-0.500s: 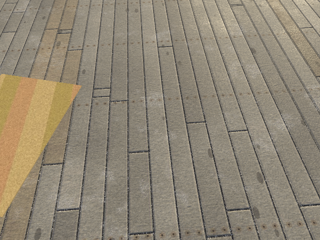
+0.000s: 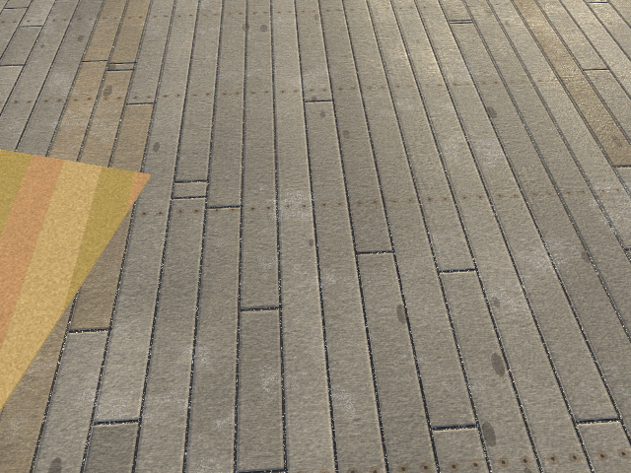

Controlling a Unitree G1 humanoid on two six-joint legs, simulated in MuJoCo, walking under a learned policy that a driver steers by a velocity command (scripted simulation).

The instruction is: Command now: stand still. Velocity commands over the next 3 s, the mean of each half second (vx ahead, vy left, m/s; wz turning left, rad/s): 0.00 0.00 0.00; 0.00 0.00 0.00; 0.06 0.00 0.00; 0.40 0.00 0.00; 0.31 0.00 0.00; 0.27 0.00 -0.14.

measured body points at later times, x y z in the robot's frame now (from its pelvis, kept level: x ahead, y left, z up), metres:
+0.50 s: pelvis +0.01 -0.01 +0.00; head +0.01 -0.01 +0.45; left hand +0.00 +0.21 -0.16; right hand +0.00 -0.24 -0.17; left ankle +0.02 +0.09 -0.75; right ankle -0.03 -0.09 -0.75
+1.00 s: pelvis +0.02 -0.02 +0.00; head +0.02 -0.03 +0.45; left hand -0.01 +0.19 -0.16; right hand -0.01 -0.24 -0.17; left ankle +0.02 +0.09 -0.75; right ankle -0.03 -0.09 -0.75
